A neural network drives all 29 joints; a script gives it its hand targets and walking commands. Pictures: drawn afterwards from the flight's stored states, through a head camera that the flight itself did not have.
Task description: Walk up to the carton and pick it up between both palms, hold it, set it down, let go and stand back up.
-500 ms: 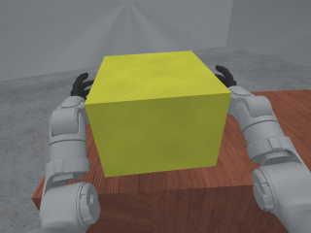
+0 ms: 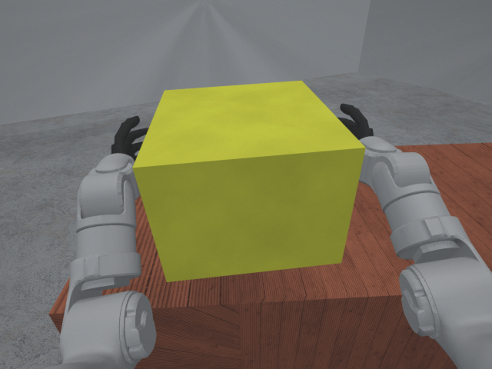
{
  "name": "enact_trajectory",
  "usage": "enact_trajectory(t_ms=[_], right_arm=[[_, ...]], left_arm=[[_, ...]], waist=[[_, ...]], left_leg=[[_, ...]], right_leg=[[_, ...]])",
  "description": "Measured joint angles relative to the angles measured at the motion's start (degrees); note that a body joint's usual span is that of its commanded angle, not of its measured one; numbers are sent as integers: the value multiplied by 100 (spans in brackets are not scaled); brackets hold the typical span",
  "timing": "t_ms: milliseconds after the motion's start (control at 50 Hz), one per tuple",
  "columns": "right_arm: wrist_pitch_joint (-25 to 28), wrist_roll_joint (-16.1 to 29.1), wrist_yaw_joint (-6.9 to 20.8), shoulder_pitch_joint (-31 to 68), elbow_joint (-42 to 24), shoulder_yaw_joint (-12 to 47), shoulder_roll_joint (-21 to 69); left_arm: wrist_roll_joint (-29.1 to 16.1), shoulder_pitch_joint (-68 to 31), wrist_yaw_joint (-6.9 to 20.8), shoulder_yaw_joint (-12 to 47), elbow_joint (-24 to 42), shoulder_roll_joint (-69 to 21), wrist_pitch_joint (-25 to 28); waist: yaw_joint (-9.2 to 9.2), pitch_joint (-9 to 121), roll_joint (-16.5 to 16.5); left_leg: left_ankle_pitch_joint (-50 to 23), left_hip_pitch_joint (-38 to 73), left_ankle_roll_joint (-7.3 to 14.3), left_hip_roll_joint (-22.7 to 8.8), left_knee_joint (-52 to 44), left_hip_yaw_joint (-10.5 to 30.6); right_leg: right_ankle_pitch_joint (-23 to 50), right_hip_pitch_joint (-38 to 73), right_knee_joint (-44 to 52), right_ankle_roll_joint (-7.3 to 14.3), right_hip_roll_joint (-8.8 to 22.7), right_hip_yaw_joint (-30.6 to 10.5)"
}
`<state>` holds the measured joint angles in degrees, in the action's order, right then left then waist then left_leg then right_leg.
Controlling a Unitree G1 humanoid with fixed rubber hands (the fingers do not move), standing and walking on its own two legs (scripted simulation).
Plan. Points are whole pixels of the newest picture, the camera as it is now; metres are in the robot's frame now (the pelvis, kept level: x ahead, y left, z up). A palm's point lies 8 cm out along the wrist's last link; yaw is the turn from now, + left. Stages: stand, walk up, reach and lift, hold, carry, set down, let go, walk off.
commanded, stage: hold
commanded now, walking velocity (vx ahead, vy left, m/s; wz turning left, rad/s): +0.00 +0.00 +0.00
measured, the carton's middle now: (243, 167) +0.41 +0.00 +0.22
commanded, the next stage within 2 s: none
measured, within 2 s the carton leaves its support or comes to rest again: neither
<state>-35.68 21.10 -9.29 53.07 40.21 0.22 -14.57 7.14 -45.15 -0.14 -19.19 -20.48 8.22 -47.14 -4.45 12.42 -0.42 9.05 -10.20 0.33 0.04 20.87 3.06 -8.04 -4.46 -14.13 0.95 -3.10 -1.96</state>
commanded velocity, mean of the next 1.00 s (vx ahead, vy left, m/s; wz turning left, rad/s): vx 0.00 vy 0.00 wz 0.00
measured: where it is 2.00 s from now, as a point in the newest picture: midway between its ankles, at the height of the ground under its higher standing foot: outside the picture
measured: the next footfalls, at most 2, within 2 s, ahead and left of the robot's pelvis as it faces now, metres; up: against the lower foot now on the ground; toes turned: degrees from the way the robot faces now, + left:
none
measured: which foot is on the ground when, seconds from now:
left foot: down 0.00-1.00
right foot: down 0.00-1.00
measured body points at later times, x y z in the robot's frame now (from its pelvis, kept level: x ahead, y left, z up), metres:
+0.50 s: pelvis +0.00 +0.00 +0.00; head -0.09 +0.01 +0.44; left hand +0.38 +0.18 +0.26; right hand +0.38 -0.19 +0.27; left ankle +0.02 +0.11 -0.75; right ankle +0.00 -0.11 -0.75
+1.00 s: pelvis +0.00 +0.00 +0.00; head -0.10 +0.01 +0.44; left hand +0.37 +0.19 +0.27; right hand +0.37 -0.18 +0.28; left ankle +0.02 +0.11 -0.75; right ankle +0.00 -0.11 -0.75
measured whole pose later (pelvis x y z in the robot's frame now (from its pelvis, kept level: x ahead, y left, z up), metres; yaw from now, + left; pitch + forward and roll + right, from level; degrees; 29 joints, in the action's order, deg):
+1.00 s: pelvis +0.00 +0.00 +0.00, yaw +0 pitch -2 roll -1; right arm -36.7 20.8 -9.7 53.1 39.1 -0.4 -14.3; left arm 7.5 -45.3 0.6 -19.9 -20.2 8.1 -47.4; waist -4.2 12.5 -0.5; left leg 8.9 -10.1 0.2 -0.1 20.8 3.1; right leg -8.0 -4.6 -14.5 1.1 -3.3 -2.2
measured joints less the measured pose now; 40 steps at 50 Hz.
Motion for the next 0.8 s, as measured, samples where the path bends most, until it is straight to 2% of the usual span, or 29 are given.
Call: enact_trajectory(t_ms=[220,800], right_arm=[[-57,27,-12,-144,-273,8,-13],[-147,0,-68,-79,-255,-47,30]], left_arm=[[21,148,-11,-22,319,-85,-86],[16,66,71,-62,169,-22,-70]], waist=[[-2,-28,3],[-9,-3,-13]], left_leg=[[31,28,-11,-20,6,-18],[10,52,-25,-16,-4,17]], right_leg=[[-15,24,5,13,-20,-28],[-19,43,-15,26,-24,-9]])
